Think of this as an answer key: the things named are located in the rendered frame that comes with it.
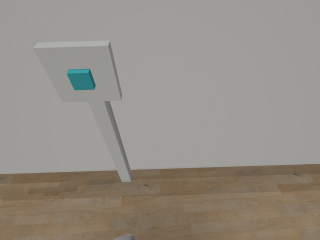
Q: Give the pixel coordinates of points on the button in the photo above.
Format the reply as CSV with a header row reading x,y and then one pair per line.
x,y
81,79

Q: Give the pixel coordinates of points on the panel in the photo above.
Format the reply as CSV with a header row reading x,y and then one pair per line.
x,y
59,57

